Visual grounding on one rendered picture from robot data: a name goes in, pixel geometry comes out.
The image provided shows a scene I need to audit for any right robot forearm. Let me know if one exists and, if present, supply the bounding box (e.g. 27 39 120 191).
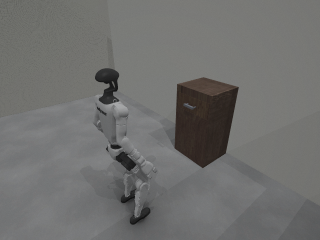
121 138 146 167

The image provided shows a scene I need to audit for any robot shin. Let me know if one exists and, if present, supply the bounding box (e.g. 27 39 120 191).
134 182 150 218
123 167 136 197

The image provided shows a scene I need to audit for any right robot upper arm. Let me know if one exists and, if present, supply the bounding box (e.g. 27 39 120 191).
113 103 130 147

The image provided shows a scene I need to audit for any handle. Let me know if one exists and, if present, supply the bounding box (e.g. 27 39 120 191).
183 103 196 110

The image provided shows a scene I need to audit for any drawer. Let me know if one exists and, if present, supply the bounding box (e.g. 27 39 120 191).
178 92 210 120

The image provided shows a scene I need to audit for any left robot upper arm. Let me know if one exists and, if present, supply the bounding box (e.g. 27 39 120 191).
92 94 103 127

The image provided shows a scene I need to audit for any cabinet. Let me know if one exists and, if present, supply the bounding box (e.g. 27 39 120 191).
174 77 239 168

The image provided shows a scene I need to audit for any left robot shin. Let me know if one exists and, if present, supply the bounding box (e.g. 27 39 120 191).
123 167 136 197

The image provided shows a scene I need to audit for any robot right hand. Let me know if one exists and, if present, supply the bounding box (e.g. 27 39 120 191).
141 161 157 179

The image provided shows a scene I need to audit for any left robot forearm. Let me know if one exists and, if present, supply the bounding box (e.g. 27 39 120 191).
96 126 104 134

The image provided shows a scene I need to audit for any right robot shin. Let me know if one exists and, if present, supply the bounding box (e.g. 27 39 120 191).
134 182 150 218

